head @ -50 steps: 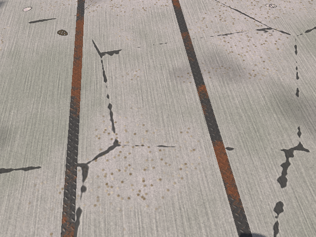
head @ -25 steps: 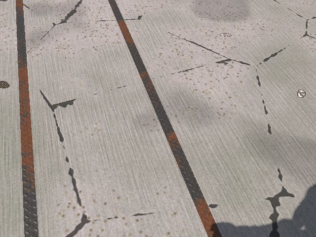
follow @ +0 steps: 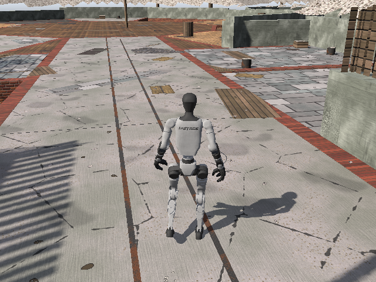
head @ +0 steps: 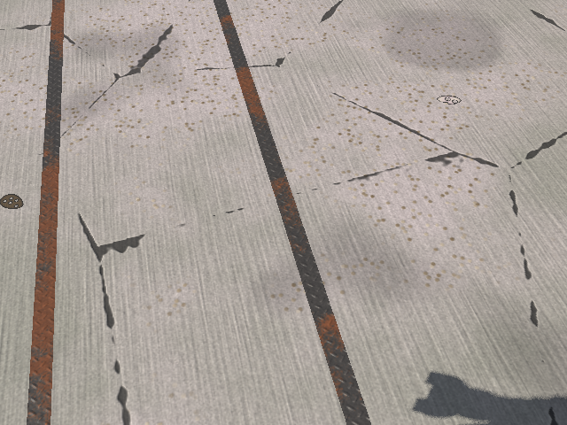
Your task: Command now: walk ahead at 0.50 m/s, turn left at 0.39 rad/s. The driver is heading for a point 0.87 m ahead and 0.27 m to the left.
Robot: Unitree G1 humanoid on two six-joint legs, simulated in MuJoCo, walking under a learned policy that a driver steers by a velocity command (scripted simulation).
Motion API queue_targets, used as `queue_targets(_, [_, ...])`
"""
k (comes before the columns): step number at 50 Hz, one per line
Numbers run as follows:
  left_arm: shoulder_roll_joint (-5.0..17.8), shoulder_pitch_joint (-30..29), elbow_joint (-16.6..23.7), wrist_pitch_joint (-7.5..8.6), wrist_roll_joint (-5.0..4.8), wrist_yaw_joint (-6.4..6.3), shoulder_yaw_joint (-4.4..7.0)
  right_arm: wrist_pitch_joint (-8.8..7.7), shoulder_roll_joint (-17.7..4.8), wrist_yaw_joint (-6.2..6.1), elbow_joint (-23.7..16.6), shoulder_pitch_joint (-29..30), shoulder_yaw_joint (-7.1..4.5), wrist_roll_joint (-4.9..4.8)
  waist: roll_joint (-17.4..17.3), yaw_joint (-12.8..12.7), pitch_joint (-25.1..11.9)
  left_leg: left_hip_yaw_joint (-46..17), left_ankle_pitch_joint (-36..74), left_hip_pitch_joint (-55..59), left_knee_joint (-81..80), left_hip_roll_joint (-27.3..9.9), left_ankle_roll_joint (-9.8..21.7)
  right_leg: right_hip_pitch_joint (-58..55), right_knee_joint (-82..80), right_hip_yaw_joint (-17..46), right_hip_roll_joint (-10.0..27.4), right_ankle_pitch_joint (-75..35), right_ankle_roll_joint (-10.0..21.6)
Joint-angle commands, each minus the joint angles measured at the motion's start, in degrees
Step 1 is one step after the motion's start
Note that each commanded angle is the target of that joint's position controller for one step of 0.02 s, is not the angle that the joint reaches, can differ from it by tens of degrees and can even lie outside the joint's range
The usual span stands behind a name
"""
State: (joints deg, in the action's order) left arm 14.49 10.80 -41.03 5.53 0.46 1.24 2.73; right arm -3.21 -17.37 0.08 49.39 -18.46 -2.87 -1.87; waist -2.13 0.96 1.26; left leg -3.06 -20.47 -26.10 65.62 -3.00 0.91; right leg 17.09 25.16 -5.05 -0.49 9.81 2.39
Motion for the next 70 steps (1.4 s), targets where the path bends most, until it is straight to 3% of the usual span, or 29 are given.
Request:
queue_targets(1, [5.79,0.98,1.11,1.53,0.26,-0.09,1.95,0.84,-2.69,-0.11,-3.82,-1.22,-1.31,-0.08,7.72,-0.23,-1.89,-2.76,5.3,-9.53,0.82,-4.86,-0.9,-8.55,-16.29,12.7,15.84,-7.74,9.04])
queue_targets(7, [8.45,2.16,-1.73,1.33,0.47,-1.41,3.06,1.18,-1.25,0.89,-7.23,6.22,-1.16,0.54,5.19,-1.23,1.08,-2.06,19.92,-13.4,-14.12,-4.76,-1.61,-10.53,-18.2,1.06,14.71,-13.57,8.11])
queue_targets(14, [11.72,6.87,-4.74,-0.96,-1.36,-1.98,4.34,1.01,-1.17,3.16,-13.15,17.53,-0.7,0.63,4.44,-4.87,4.33,4.23,17.32,-14.34,-27.47,-2.86,1.81,-20.82,-14.44,-4.63,17.76,-18.34,6.16])
queue_targets(16, [13.23,5.95,-4.73,-1.76,-1.79,-2.21,4.76,1.24,-2.52,3.47,-14.1,16.32,-1.42,0.65,6.03,-3.0,2.23,7.23,11.68,-9.65,-28.38,0.0,3.89,-22.93,-8.49,-6.3,17.97,-33.6,4.83])
queue_targets(18, [14.26,4.3,-4.33,-2.71,-2.29,-2.51,4.93,1.56,-5.94,3.17,-12.23,6.04,-3.55,0.42,6.71,3.42,-4.21,10.49,9.57,5.1,-30.77,5.21,6.86,-21.12,7.24,-8.65,16.03,-48.3,2.79])
queue_targets(19, [12.94,4.67,-4.02,-2.67,-2.04,-2.7,4.29,1.87,-9.9,2.28,-9.63,-3.66,-5.7,0.32,4.52,7.98,-9.35,8.05,12.83,21.16,-33.58,6.39,9.17,-12.47,21.37,-9.55,13.53,-41.48,0.39])
queue_targets(20, [6.07,8.77,-1.37,-1.77,0.56,-2.35,2.12,2.12,-17.08,1.11,-8.92,-6.83,-7.36,0.08,-10.04,4.73,-13.59,-17.48,12.43,41.1,-34.96,-8.21,16.95,11.6,42.87,-8.66,6.31,1.49,-3.41])
queue_targets(21, [5.13,7.73,0.26,0.61,-0.16,-1.65,1.02,1.08,-16.88,1.57,-11.4,-6.25,-6.52,0.48,-10.08,3.85,-23.37,-45.23,1.99,49.43,-46.01,-16.68,24.91,23.91,54.36,5.79,-1.91,26.04,-4.26])
queue_targets(22, [9.84,0.38,1.77,2.04,-2.7,-0.98,2.19,0.25,-12.25,2.11,-11.12,-5.5,-5.12,0.9,-3.27,6.55,-18.06,-39.55,2.07,46.73,-49.33,-15.7,21.07,30.19,55.63,10.37,1.29,21.69,-2.89])
queue_targets(23, [9.4,-1.5,2.53,2.77,-3.06,-0.93,1.93,-0.27,-10.25,2.1,-10.94,-3.1,-4.54,0.82,-2.16,4.86,-11.3,-31.52,5.12,39.07,-49.13,-13.58,18.93,30.95,51.66,9.62,3.6,16.53,-1.68])
queue_targets(24, [9.17,-1.12,1.65,2.88,-1.65,-1.43,2.03,-0.36,-8.15,1.97,-11.57,1.1,-3.87,0.67,1.23,2.02,-7.04,-24.95,10.65,30.32,-49.05,-10.93,16.86,27.57,46.67,9.5,5.99,12.56,-1.75])
queue_targets(26, [10.17,0.58,1.02,1.57,-0.18,-1.69,2.81,-0.29,-5.98,1.46,-13.68,6.17,-3.01,1.73,-0.81,-1.63,-4.07,-18.31,23.48,19.04,-50.82,-7.74,15.58,19.6,41.35,9.52,7.74,8.64,-2.81])
queue_targets(30, [7.2,-0.41,1.83,-0.48,0.8,-2.33,2.2,-0.06,-8.92,-0.18,-13.18,5.29,-3.99,1.69,-0.06,-2.66,-3.84,-9.29,48.02,12.02,-48.74,-4.28,14.62,16.1,31.55,6.93,4.71,3.12,-6.38])
queue_targets(33, [5.41,-5.58,3.08,-0.78,0.43,-2.06,1.32,1.47,-8.8,-1.34,-12.5,3.79,-4.09,0.76,-2.85,-0.65,-5.17,-7.15,44.71,11.25,-46.08,-1.13,11.21,12.91,18.91,6.64,1.56,-6.59,-6.95])
queue_targets(37, [6.54,-9.75,3.9,-0.75,-0.28,-0.76,1.39,3.03,-8.19,-2.25,-11.83,1.9,-3.89,0.79,-4.33,1.5,-6.34,-11.86,35.6,15.16,-42.69,-2.82,9.4,10.45,8.67,7.92,-0.56,-11.64,-6.46])
queue_targets(41, [8.38,-5.29,3.02,0.62,0.74,-0.22,2.31,2.91,-5.92,-2.44,-12.14,4.4,-2.96,1.16,-4.97,-1.53,-6.31,-16.19,33.01,18.84,-33.66,-3.05,7.17,4.08,-0.79,8.07,0.37,-13.77,-2.21])
queue_targets(42, [10.25,-3.59,3.19,1.16,1.8,-0.56,2.6,2.52,-4.02,-2.31,-12.84,3.82,-2.33,1.76,-1.9,-1.81,-9.37,-14.48,28.87,16.9,-27.33,0.79,4.89,-4.05,-1.73,11.11,4.89,-29.23,0.23])
queue_targets(43, [12.96,-1.75,3.71,1.1,3.26,-0.97,2.79,2.07,-1.9,-2.21,-13.14,-1.52,-1.53,2.64,8.29,0.34,-14.85,-10.66,6.31,7.6,-15.31,6.43,1.83,-18.08,2.22,21.7,15.65,-53.68,6.97])
queue_targets(44, [10.41,0.88,2.15,0.17,2.91,-0.75,2.4,2.18,-2.86,-2.0,-12.16,-7.33,-1.26,1.95,18.45,1.14,-20.12,-8.54,-20.94,-0.04,-4.46,9.63,-1.54,-24.32,0.55,35.49,24.73,-53.54,16.4])
queue_targets(45, [7.31,-0.29,2.49,-0.39,0.68,-0.39,1.45,3.04,-7.36,-1.88,-10.72,-7.43,-2.3,1.52,12.09,0.88,-18.18,-9.82,-20.17,-2.11,0.29,6.63,-3.16,-20.77,-1.15,37.62,24.1,-36.86,16.4])
queue_targets(47, [5.67,-4.05,2.86,-1.8,0.26,-0.25,0.53,5.53,-8.03,-2.39,-11.0,0.34,-2.9,1.22,6.63,-0.29,-10.17,-7.04,-14.79,-4.34,1.98,4.51,-5.22,-12.19,-4.21,29.29,18.03,-16.28,11.86])
queue_targets(49, [6.47,-8.07,2.84,-2.92,0.78,-0.3,0.45,6.79,-5.65,-2.4,-11.0,1.38,-2.42,1.43,8.54,1.26,-5.43,-4.46,-10.39,1.02,-6.54,2.42,-5.69,-2.11,-8.19,22.73,13.41,-5.61,9.15])
queue_targets(52, [6.92,-7.63,1.79,-3.72,0.85,-0.73,0.78,5.99,-1.79,-2.18,-9.92,1.71,-1.06,1.88,11.53,0.12,-6.38,-0.09,-6.67,8.71,-20.71,2.45,-5.37,-0.71,-8.34,16.86,9.98,-6.1,8.6])
queue_targets(56, [6.62,-6.26,0.5,-4.24,-0.26,-1.07,0.34,5.42,-2.3,-1.66,-8.02,1.04,-1.3,2.27,9.95,0.85,-7.42,1.84,8.49,17.68,-38.12,3.13,-2.47,0.27,-6.76,16.46,9.77,4.46,6.78])
queue_targets(58, [4.99,-4.37,-0.43,-3.76,0.55,-0.68,-0.42,5.27,-5.47,-1.83,-9.86,3.58,-1.49,3.53,4.65,-0.64,-5.4,-5.49,11.64,19.71,-41.21,-3.53,1.04,4.99,-4.09,13.71,6.69,13.94,1.14])
queue_targets(59, [4.2,-3.6,-0.2,-3.64,0.74,-0.51,-0.34,5.1,-6.79,-1.66,-8.25,4.41,-1.99,3.15,-3.85,-3.29,-3.16,-5.97,-0.04,10.91,-41.38,-3.01,3.13,1.11,-2.9,7.96,2.21,12.46,-1.32])
queue_targets(61, [4.61,-5.49,-0.82,-3.57,0.87,-0.64,-0.27,3.92,-2.26,-1.33,-8.5,5.95,-0.77,3.54,-3.57,-2.24,-1.25,-5.36,-6.14,5.37,-44.27,-1.74,1.8,-4.31,0.7,7.28,1.84,5.63,-2.26])
queue_targets(65, [4.56,-3.78,-2.86,-3.75,0.37,-1.16,-0.16,2.3,-2.86,-1.58,-7.47,3.86,-0.82,2.77,-0.92,-1.76,-1.16,-3.83,4.77,8.15,-41.28,-0.59,0.08,-4.03,1.73,7.95,2.5,-0.76,-0.73])
queue_targets(70, [4.56,-3.66,-5.2,-4.0,0.01,-1.36,0.01,2.32,-2.37,-1.85,-6.55,2.51,-0.63,2.52,0.97,-1.29,-1.93,-3.12,10.04,9.87,-39.94,0.05,0.3,-5.3,2.75,7.89,2.61,-6.13,-1.16])
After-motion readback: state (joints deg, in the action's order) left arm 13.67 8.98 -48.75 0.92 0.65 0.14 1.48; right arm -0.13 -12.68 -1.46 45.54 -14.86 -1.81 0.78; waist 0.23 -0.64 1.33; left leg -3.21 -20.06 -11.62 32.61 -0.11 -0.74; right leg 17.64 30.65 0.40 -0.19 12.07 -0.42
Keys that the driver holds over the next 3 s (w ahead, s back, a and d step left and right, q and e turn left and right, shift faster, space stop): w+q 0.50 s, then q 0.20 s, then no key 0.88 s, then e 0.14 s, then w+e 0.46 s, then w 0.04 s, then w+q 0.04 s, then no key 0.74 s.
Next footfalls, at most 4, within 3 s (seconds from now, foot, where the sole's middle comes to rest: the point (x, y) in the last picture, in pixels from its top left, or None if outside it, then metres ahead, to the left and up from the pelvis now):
0.38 left None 0.33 0.18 -0.78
0.84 right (266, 371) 0.61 0.09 -0.78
1.14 left None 0.42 0.27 -0.78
2.40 left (176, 272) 0.90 0.34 -0.78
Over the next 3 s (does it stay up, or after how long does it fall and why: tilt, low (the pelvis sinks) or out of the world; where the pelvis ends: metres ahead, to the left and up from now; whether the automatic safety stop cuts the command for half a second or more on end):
stays up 0.88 0.20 0.00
